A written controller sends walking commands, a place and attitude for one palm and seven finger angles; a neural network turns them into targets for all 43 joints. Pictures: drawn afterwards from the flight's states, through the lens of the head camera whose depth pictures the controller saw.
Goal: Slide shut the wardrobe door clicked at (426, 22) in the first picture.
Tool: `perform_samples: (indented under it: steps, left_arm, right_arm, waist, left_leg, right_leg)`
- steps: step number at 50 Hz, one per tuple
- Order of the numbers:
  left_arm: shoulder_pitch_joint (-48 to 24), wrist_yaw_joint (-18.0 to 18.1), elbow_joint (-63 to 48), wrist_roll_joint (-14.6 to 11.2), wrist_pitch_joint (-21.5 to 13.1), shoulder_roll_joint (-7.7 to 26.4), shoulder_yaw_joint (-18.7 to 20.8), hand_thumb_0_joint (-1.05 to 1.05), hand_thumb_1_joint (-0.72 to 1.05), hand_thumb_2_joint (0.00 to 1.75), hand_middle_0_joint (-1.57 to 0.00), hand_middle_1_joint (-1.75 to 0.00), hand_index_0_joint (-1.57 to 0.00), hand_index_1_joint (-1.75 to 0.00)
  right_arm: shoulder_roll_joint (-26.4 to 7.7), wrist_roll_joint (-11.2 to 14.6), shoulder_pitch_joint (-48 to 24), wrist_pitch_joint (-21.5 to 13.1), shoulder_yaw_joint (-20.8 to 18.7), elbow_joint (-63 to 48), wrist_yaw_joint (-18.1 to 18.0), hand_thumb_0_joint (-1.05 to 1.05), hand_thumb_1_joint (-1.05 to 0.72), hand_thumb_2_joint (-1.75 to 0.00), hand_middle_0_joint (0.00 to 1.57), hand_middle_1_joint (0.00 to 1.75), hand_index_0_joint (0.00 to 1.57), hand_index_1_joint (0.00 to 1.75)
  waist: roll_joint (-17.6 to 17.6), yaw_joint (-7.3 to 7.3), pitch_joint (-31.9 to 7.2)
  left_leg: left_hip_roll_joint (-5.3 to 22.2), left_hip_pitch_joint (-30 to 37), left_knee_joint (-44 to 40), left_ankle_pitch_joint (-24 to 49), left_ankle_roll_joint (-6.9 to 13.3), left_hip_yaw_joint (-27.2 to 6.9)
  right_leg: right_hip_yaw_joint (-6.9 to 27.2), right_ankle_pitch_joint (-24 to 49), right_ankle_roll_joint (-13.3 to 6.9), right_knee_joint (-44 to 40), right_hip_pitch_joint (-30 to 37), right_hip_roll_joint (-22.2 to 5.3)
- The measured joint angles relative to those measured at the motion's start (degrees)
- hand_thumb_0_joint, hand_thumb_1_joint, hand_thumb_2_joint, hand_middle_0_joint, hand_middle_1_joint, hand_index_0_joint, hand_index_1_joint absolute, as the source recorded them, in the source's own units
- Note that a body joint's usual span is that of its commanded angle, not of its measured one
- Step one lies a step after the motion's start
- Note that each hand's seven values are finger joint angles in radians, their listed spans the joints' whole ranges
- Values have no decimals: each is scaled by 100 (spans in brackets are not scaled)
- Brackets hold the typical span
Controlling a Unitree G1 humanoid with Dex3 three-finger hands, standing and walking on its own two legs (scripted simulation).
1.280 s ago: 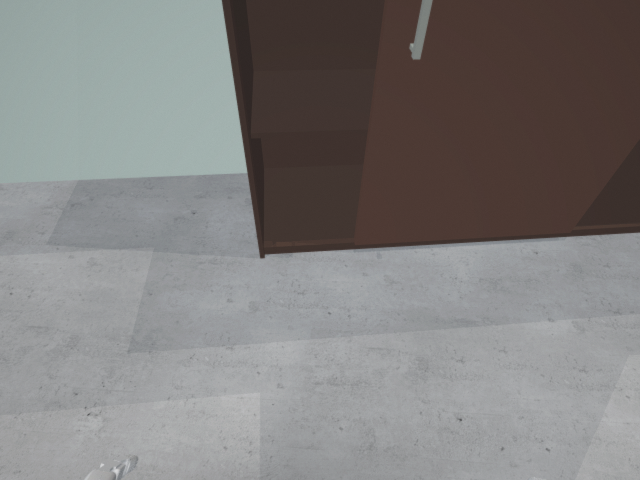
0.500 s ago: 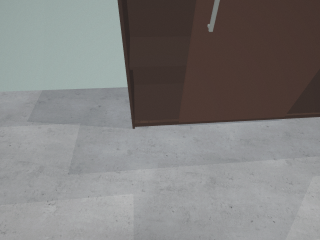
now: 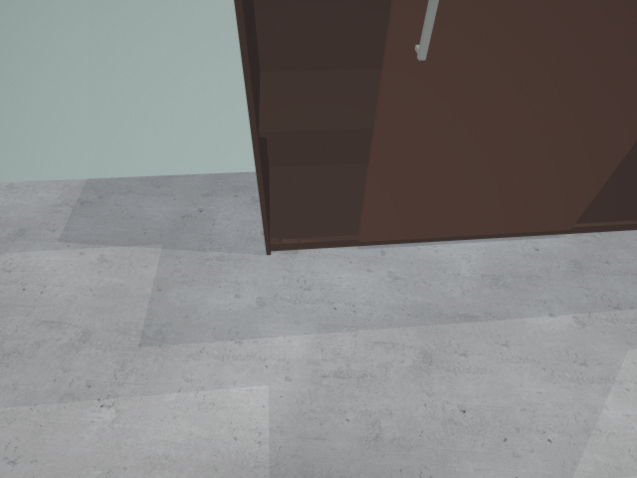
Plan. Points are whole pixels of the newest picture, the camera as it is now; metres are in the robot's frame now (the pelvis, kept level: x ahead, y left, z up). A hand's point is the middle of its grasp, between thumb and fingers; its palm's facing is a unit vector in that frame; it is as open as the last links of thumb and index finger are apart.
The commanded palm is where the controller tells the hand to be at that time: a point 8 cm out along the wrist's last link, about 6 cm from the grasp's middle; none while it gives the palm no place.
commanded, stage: look at it before walking up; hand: right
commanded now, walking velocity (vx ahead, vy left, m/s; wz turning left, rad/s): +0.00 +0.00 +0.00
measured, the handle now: (428, 12) +1.11 -0.20 +0.15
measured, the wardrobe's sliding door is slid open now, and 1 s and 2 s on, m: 0.37 0.37 0.37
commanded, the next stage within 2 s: walk to a spot facing it in 0.16 s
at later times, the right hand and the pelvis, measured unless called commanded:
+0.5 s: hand out of the picture +0.06 -0.23 -0.17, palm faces +0.09 +0.97 -0.25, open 7.4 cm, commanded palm none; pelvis +0.03 -0.02 -0.01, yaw -5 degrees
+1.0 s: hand (529, 452) +0.22 -0.31 -0.17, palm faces +0.30 +0.94 -0.17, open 7.4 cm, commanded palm none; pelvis +0.19 -0.10 +0.00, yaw -19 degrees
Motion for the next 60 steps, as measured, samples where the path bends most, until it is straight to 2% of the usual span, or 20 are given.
perform_samples:
  steps: [17, 19, 21, 23, 25, 28, 30, 31, 33, 35, 38, 43, 48, 51, 54, 56, 57, 58, 60]
  left_arm:
    - [-49, 23, -9, 12, 33, -33, -19, 1, 91, 90, -20, -30, -20, -30]
    - [66, 12, -42, 39, 89, -85, -20, 1, 91, 90, -20, -30, -20, -30]
    - [247, -5, -76, 60, 159, -165, -13, 1, 91, 90, -20, -30, -20, -30]
    - [452, -37, -102, 59, 226, -269, 12, 1, 91, 90, -20, -30, -20, -30]
    - [619, -92, -125, 48, 251, -371, 47, 1, 91, 90, -20, -30, -20, -30]
    - [805, -171, -215, 26, 221, -518, 86, 1, 91, 90, -20, -30, -20, -30]
    - [926, -195, -324, 27, 139, -581, 107, 1, 91, 90, -20, -30, -20, -30]
    - [978, -190, -377, 39, 71, -598, 127, 1, 91, 90, -20, -30, -20, -30]
    - [1053, -143, -430, 56, -44, -663, 169, 1, 91, 90, -20, -30, -20, -30]
    - [1170, -78, -430, 42, -84, -748, 175, 1, 91, 90, -20, -30, -20, -30]
    - [1371, -8, -332, 29, -165, -906, 144, 1, 91, 90, -20, -30, -20, -30]
    - [1593, 34, -152, -4, -296, -1129, 129, 1, 91, 90, -20, -30, -20, -30]
    - [1693, 81, -65, -9, -367, -1261, 163, 1, 91, 90, -21, -30, -21, -30]
    - [1725, 114, -51, 11, -381, -1264, 183, 1, 91, 90, -21, -30, -21, -30]
    - [1737, 133, -26, 42, -364, -1202, 208, 1, 91, 90, -21, -30, -21, -30]
    - [1768, 136, 14, 37, -331, -1129, 235, 1, 91, 90, -21, -30, -21, -30]
    - [1811, 128, 39, 24, -306, -1108, 253, 1, 91, 90, -21, -30, -21, -30]
    - [1808, 107, 63, -1, -271, -1084, 272, 1, 91, 90, -21, -30, -21, -30]
    - [1636, 90, 60, -24, -184, -960, 318, 1, 91, 90, -20, -30, -20, -30]
  right_arm:
    - [27, 3, 8, 23, -10, 20, -45, 1, -90, -89, 20, 30, 21, 30]
    - [108, -15, 77, 66, -25, -26, -48, 1, -90, -89, 20, 30, 20, 30]
    - [207, -38, 197, 95, -57, -103, -30, 1, -90, -89, 20, 30, 20, 30]
    - [301, -62, 342, 82, -99, -197, -23, 1, -90, -89, 20, 30, 20, 30]
    - [381, -80, 501, 20, -138, -249, -17, 1, -90, -89, 20, 30, 20, 30]
    - [433, -105, 730, -39, -187, -249, 2, 1, -90, -89, 20, 30, 21, 30]
    - [443, -94, 859, -23, -224, -221, 17, 1, -90, -89, 21, 30, 21, 30]
    - [445, -74, 920, 5, -245, -209, 28, 1, -90, -89, 21, 30, 21, 30]
    - [468, -57, 975, 135, -278, -157, 39, 1, -90, -89, 20, 30, 21, 30]
    - [502, -75, 960, 199, -314, -112, 58, 1, -90, -89, 20, 30, 20, 30]
    - [536, -103, 803, 129, -359, -164, 114, 1, -90, -89, 20, 30, 20, 30]
    - [639, -102, 506, 9, -376, -391, 108, 1, -91, -89, 20, 30, 20, 30]
    - [721, -80, 201, 14, -381, -475, 85, 1, -90, -89, 20, 30, 20, 30]
    - [788, -47, -9, 13, -362, -518, 86, 1, -91, -89, 20, 30, 20, 30]
    - [874, -18, -212, -32, -335, -608, 90, 1, -90, -89, 20, 30, 20, 30]
    - [929, -15, -290, -123, -302, -709, 92, 1, -90, -89, 20, 30, 20, 30]
    - [931, -27, -295, -206, -281, -774, 96, 1, -90, -89, 20, 30, 20, 30]
    - [940, -61, -319, -302, -278, -827, 79, 1, -90, -89, 20, 30, 20, 30]
    - [1010, -57, -347, -413, -263, -883, 36, 1, -90, -89, 20, 30, 20, 30]
  waist:
    - [-14, 3, -52]
    - [-42, 11, -127]
    - [-60, 14, -216]
    - [-26, 3, -262]
    - [34, -18, -234]
    - [159, 2, -144]
    - [226, 50, -76]
    - [269, 75, -46]
    - [316, 95, -14]
    - [296, 122, -34]
    - [263, 140, -33]
    - [173, 111, -15]
    - [168, 185, -15]
    - [140, 258, 22]
    - [59, 346, 96]
    - [-43, 367, 137]
    - [-51, 370, 135]
    - [-52, 340, 149]
    - [-200, 271, 285]
  left_leg:
    - [19, 84, -21, -73, -22, 42]
    - [23, 43, 92, -179, -29, 108]
    - [36, 26, 180, -302, -24, 214]
    - [93, 80, 186, -396, -23, 357]
    - [175, 206, 134, -457, -57, 491]
    - [358, 373, 199, -637, -199, 695]
    - [524, 371, 547, -926, -332, 831]
    - [652, 231, 990, -1168, -299, 858]
    - [670, -388, 2493, -1745, -266, 536]
    - [572, -1026, 3699, -1583, -205, 329]
    - [565, -1728, 4373, -840, -237, 272]
    - [611, -2427, 4260, -216, -387, 238]
    - [633, -2731, 3720, 11, -466, 261]
    - [593, -2680, 2965, 119, -427, 357]
    - [464, -2402, 2010, 93, -284, 438]
    - [311, -2054, 1449, 161, -163, 490]
    - [273, -1785, 1144, 317, -87, 500]
    - [296, -1707, 1155, 578, 70, 556]
    - [286, -1581, 1516, 176, 220, 777]
  right_leg:
    - [40, -73, -7, 19, 45, 17]
    - [103, -228, -19, 255, -80, 20]
    - [117, -704, -47, 708, -297, -2]
    - [-1, -1189, -61, 1487, -628, -40]
    - [-144, -1354, -71, 2149, -910, -102]
    - [-391, -1343, -60, 2099, -1033, -219]
    - [-546, -1015, -62, 1502, -890, -244]
    - [-605, -676, -159, 1389, -855, -183]
    - [-656, -761, -355, 1619, -895, -45]
    - [-645, -881, -459, 1433, -728, 59]
    - [-500, -670, -492, 771, -333, 237]
    - [-202, -445, -568, -133, 317, 413]
    - [60, -540, -550, -592, 904, 495]
    - [195, -719, -506, -702, 1220, 496]
    - [330, -1032, -442, -619, 1480, 459]
    - [437, -1392, -381, -269, 1552, 392]
    - [502, -1632, -348, 212, 1447, 391]
    - [499, -1756, -304, 1095, 1113, 405]
    - [462, -1807, -259, 3244, 235, 346]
